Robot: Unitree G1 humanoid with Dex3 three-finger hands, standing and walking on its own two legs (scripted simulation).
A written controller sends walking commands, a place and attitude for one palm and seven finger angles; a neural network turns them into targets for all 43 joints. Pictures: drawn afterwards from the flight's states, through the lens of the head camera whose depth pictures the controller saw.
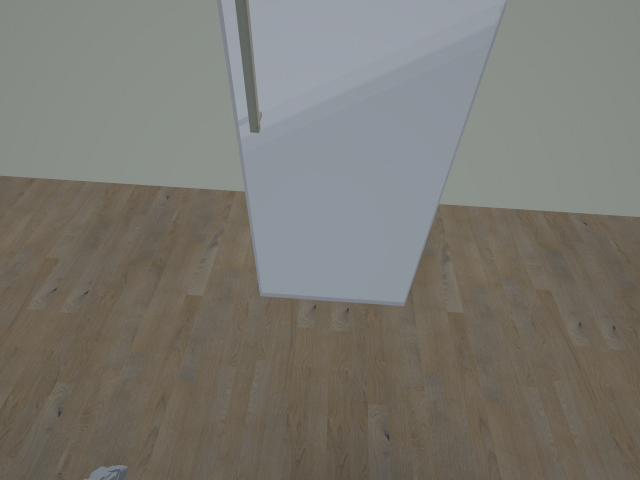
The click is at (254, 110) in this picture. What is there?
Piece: fridge door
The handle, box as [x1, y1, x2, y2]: [235, 0, 261, 132]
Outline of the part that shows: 235,0 250,131 258,132 260,128 259,121 261,112 258,111 248,0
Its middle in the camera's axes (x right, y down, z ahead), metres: -0.14 -0.35 +0.75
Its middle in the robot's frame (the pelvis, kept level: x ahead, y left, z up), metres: +0.81 +0.19 +0.16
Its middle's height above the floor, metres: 0.94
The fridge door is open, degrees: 0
